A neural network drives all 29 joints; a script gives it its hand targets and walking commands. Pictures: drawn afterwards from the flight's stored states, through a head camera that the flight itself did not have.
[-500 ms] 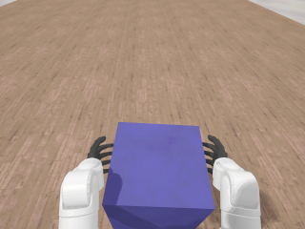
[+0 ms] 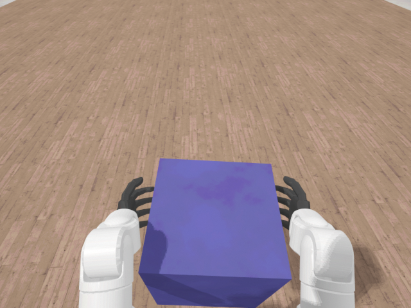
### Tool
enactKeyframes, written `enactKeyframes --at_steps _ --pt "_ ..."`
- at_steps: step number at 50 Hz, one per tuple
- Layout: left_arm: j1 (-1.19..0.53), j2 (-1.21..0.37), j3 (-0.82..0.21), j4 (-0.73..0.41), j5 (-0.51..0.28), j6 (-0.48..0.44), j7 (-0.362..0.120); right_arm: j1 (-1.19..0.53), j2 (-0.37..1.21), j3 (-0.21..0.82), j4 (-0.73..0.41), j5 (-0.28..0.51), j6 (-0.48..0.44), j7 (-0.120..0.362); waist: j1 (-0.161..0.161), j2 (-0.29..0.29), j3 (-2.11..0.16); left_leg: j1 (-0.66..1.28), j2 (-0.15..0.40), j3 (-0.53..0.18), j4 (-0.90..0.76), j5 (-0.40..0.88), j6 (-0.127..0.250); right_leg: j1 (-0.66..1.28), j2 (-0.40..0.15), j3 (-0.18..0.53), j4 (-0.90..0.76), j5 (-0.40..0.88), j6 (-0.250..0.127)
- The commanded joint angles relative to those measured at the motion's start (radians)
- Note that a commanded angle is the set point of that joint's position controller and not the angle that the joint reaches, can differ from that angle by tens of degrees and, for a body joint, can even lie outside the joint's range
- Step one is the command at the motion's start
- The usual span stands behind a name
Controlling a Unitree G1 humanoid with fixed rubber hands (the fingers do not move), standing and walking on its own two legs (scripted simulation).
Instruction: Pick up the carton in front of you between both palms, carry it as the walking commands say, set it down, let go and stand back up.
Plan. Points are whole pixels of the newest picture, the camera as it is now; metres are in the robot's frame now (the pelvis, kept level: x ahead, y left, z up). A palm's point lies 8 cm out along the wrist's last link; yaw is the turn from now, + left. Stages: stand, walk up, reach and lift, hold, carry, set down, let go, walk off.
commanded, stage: carry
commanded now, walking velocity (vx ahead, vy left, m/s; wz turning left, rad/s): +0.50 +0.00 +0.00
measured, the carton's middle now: (210, 238) +0.27 +0.00 +0.01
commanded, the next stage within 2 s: none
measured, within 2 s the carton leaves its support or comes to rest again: neither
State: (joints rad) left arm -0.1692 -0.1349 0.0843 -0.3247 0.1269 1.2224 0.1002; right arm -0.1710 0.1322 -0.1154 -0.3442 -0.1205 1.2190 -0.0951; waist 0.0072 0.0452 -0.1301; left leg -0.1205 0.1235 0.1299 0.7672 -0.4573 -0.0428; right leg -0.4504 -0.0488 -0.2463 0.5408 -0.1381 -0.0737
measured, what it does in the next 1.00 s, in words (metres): walks ahead: left foot, then right foot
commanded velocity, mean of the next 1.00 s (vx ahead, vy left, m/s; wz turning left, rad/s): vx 0.32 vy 0.00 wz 0.00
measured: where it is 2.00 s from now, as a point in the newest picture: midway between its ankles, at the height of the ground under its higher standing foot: (207, 238)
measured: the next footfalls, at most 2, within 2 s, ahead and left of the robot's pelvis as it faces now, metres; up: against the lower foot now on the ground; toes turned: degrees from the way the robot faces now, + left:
left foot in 0.40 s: +0.44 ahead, +0.12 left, +0.00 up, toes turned +10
right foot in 0.86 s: +0.72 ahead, -0.10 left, +0.00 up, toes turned +9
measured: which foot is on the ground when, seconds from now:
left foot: up 0.00-0.38, down 0.40-0.88, up 0.90-1.00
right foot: down 0.00-0.44, up 0.46-0.84, down 0.86-1.00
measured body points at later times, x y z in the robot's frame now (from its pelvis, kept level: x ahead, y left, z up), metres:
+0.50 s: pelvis +0.32 +0.03 +0.00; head +0.33 +0.04 +0.45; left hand +0.61 +0.17 +0.06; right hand +0.60 -0.13 +0.07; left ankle +0.40 +0.11 -0.72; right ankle +0.14 -0.08 -0.64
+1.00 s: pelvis +0.61 -0.01 +0.01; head +0.64 -0.03 +0.46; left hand +0.90 +0.14 +0.09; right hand +0.90 -0.17 +0.08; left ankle +0.51 +0.10 -0.69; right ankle +0.69 -0.09 -0.72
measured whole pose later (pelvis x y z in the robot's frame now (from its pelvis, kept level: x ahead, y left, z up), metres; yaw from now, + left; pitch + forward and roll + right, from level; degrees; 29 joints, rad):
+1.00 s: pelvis +0.61 -0.01 +0.01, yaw +1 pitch +3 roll +0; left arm -0.20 -0.14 0.10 -0.32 0.13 1.21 0.10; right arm -0.20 0.14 -0.13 -0.35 -0.13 1.22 -0.10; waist 0.00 0.04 -0.01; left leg -0.26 0.05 0.08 0.79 -0.55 -0.03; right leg -0.37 -0.03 -0.24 0.40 -0.09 -0.09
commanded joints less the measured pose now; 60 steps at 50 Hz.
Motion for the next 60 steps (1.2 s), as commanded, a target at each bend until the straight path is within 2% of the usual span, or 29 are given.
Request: enactKeyframes --at_steps 1,3,5,8,11,16,18,20,21,22,23,24,26,28,33,38,40,42,43,44,45,46,48,49,51,55,57,58,60 --pt "-0.428 -0.873 -0.658 -0.043 -0.419 0.009 -0.27 -0.467 0.876 0.728 -0.032 0.425 0.029 0.269 0.018 -0.259 -0.246 -0.601 -0.055 -0.096 0.525 -0.023 0.041 0.682 -0.365 0.625 -0.281 0.129 -0.155" --pt "-0.487 -0.934 -0.678 -0.067 -0.438 -0.006 -0.275 -0.48 0.937 0.733 -0.027 0.429 0.009 0.271 0.01 -0.097 -0.243 -0.572 0.01 -0.132 0.433 0.086 0.06 0.579 -0.322 0.468 -0.278 0.184 -0.093" --pt "-0.52 -0.96 -0.691 -0.101 -0.458 -0.017 -0.279 -0.479 0.971 0.739 -0.034 0.427 -0.008 0.265 0.007 -0.128 -0.239 -0.506 0.007 -0.102 0.296 0.162 0.054 0.514 -0.286 0.356 -0.33 0.094 -0.05" --pt "-0.501 -0.945 -0.698 -0.126 -0.471 -0.02 -0.285 -0.446 0.977 0.738 -0.047 0.409 -0.021 0.249 0.009 -0.169 -0.213 -0.511 -0.005 -0.052 0.126 0.218 0.035 0.507 -0.265 0.27 -0.377 0.061 -0.065" --pt "-0.463 -0.909 -0.69 -0.124 -0.463 -0.01 -0.286 -0.408 0.952 0.73 -0.05 0.394 -0.014 0.237 0.011 -0.177 -0.166 -0.505 -0.023 0.003 -0.078 0.305 0.024 0.528 -0.225 0.186 -0.37 0.161 -0.058" --pt "-0.399 -0.875 -0.672 -0.066 -0.421 0.002 -0.284 -0.377 0.919 0.725 -0.014 0.393 0.005 0.25 0.016 -0.201 -0.085 -0.436 -0.06 0.073 -0.255 0.415 0.049 0.552 -0.2 0.11 -0.333 0.304 -0.023" --pt "-0.404 -0.878 -0.672 -0.052 -0.413 0.001 -0.283 -0.386 0.917 0.722 -0.001 0.4 0.007 0.26 0.012 -0.208 -0.079 -0.346 -0.077 0.1 -0.295 0.404 0.066 0.549 -0.197 0.082 -0.261 0.393 0.0" --pt "-0.415 -0.881 -0.679 -0.047 -0.412 -0.001 -0.283 -0.363 0.921 0.712 0.028 0.401 0.003 0.269 -0.017 -0.149 -0.163 -0.021 -0.138 0.163 -0.33 0.33 0.073 0.422 -0.134 -0.007 0.008 0.456 0.042" --pt "-0.425 -0.872 -0.68 -0.043 -0.41 -0.001 -0.284 -0.352 0.921 0.708 0.038 0.399 0.001 0.272 -0.044 -0.049 -0.22 0.168 0.006 -0.038 -0.366 0.238 0.087 0.259 -0.106 -0.002 0.238 0.245 0.075" --pt "-0.459 -0.887 -0.701 -0.08 -0.424 0.003 -0.283 -0.36 0.921 0.697 0.065 0.39 -0.015 0.277 -0.044 0.243 -0.307 0.386 0.266 -0.521 -0.481 0.137 0.241 -0.043 0.018 0.035 0.553 -0.033 0.125" --pt "-0.481 -0.901 -0.707 -0.073 -0.429 -0.004 -0.285 -0.368 0.957 0.705 0.061 0.406 -0.024 0.28 -0.033 0.258 -0.267 0.407 0.303 -0.627 -0.553 0.323 0.271 -0.211 0.047 0.154 0.697 -0.334 0.103" --pt "-0.485 -0.934 -0.714 -0.067 -0.433 -0.017 -0.286 -0.396 0.984 0.715 0.028 0.422 -0.033 0.282 -0.03 0.18 -0.267 0.377 0.283 -0.513 -0.514 0.455 0.259 -0.239 -0.01 0.218 0.764 -0.327 0.073" --pt "-0.485 -0.986 -0.719 -0.072 -0.437 -0.043 -0.283 -0.427 1.026 0.732 -0.006 0.44 -0.05 0.284 -0.026 0.0 -0.263 0.265 0.242 -0.342 -0.492 0.561 0.201 -0.211 -0.078 0.248 0.678 -0.224 0.054" --pt "-0.457 -1.01 -0.725 -0.08 -0.433 -0.06 -0.274 -0.428 1.035 0.744 -0.03 0.451 -0.062 0.286 -0.02 0.043 -0.268 0.202 0.205 -0.233 -0.537 0.492 0.161 -0.154 -0.081 0.22 0.556 -0.151 0.061" --pt "-0.383 -0.99 -0.735 -0.1 -0.401 -0.08 -0.249 -0.36 0.989 0.746 -0.053 0.454 -0.067 0.298 -0.02 0.1 -0.195 0.219 0.161 -0.094 -0.591 0.509 0.172 -0.192 -0.061 0.137 0.269 -0.047 0.093" --pt "-0.393 -0.909 -0.733 -0.154 -0.418 -0.047 -0.245 -0.338 0.902 0.722 -0.091 0.433 -0.041 0.282 -0.026 0.122 -0.113 0.204 0.109 0.053 -0.512 0.895 0.128 -0.081 0.012 0.038 0.012 0.118 0.09" --pt "-0.391 -0.875 -0.723 -0.154 -0.425 -0.024 -0.251 -0.331 0.873 0.707 -0.087 0.414 -0.024 0.273 -0.023 0.126 -0.117 0.196 0.095 0.087 -0.434 0.906 0.097 0.026 0.031 0.012 -0.061 0.202 0.087" --pt "-0.393 -0.851 -0.709 -0.142 -0.424 -0.004 -0.258 -0.343 0.846 0.697 -0.079 0.402 -0.004 0.268 -0.005 0.076 -0.141 0.113 0.046 0.133 -0.253 0.893 0.042 0.261 0.065 -0.03 -0.218 0.337 0.084" --pt "-0.405 -0.836 -0.696 -0.135 -0.422 0.006 -0.261 -0.356 0.831 0.691 -0.072 0.4 0.004 0.267 0.001 0.035 -0.177 0.022 0.027 0.121 -0.147 0.732 0.007 0.418 -0.029 0.048 -0.215 0.512 0.083" --pt "-0.412 -0.823 -0.681 -0.118 -0.415 0.014 -0.264 -0.392 0.822 0.696 -0.073 0.405 0.016 0.267 0.011 -0.139 -0.256 -0.141 -0.022 0.085 0.05 0.328 -0.019 0.622 -0.235 0.263 -0.082 0.987 0.009" --pt "-0.384 -0.818 -0.663 -0.07 -0.411 0.015 -0.265 -0.397 0.828 0.711 -0.067 0.417 0.028 0.265 0.014 -0.269 -0.345 -0.296 -0.102 0.003 0.206 -0.098 -0.03 0.794 -0.353 0.427 -0.076 1.181 -0.12" --pt "-0.369 -0.837 -0.653 -0.06 -0.414 0.009 -0.269 -0.384 0.843 0.714 -0.06 0.417 0.028 0.264 0.011 -0.245 -0.372 -0.337 -0.089 -0.071 0.261 -0.155 -0.015 0.764 -0.378 0.436 -0.135 1.0 -0.155" --pt "-0.404 -0.919 -0.662 -0.056 -0.417 -0.005 -0.276 -0.449 0.9 0.73 -0.069 0.414 0.015 0.268 -0.002 -0.178 -0.337 -0.274 -0.031 -0.124 0.093 -0.136 0.021 0.595 -0.313 0.342 -0.216 0.649 -0.096" --pt "-0.437 -0.95 -0.663 -0.064 -0.426 -0.011 -0.278 -0.485 0.935 0.738 -0.069 0.425 0.007 0.27 -0.005 -0.171 -0.301 -0.226 -0.031 -0.113 -0.038 -0.125 0.025 0.517 -0.275 0.305 -0.241 0.567 -0.063" --pt "-0.462 -0.968 -0.667 -0.088 -0.435 -0.02 -0.28 -0.483 0.973 0.75 -0.074 0.435 -0.006 0.266 0.0 -0.179 -0.312 -0.157 -0.066 -0.066 -0.163 -0.043 0.021 0.487 -0.249 0.242 -0.259 0.432 -0.056" --pt "-0.445 -0.952 -0.678 -0.111 -0.432 -0.026 -0.28 -0.452 0.97 0.75 -0.092 0.423 -0.015 0.258 -0.005 -0.153 -0.335 -0.038 -0.042 -0.008 -0.381 0.305 0.008 0.429 -0.195 0.138 -0.185 0.345 -0.022" --pt "-0.431 -0.93 -0.678 -0.091 -0.415 -0.02 -0.28 -0.434 0.949 0.742 -0.072 0.418 -0.004 0.262 -0.007 -0.11 -0.312 0.016 0.042 -0.057 -0.411 0.41 0.008 0.349 -0.164 0.12 -0.16 0.176 0.02" --pt "-0.445 -0.925 -0.679 -0.082 -0.415 -0.013 -0.282 -0.445 0.938 0.735 -0.054 0.411 0.0 0.266 0.001 -0.051 -0.268 -0.017 0.072 -0.08 -0.355 0.483 0.018 0.331 -0.129 0.116 -0.147 0.163 0.041" --pt "-0.439 -0.913 -0.675 -0.036 -0.413 0.001 -0.284 -0.416 0.93 0.714 0.014 0.404 0.011 0.275 -0.003 -0.005 -0.223 -0.039 0.076 -0.067 -0.32 0.575 0.026 0.326 -0.135 0.136 -0.101 0.283 0.056"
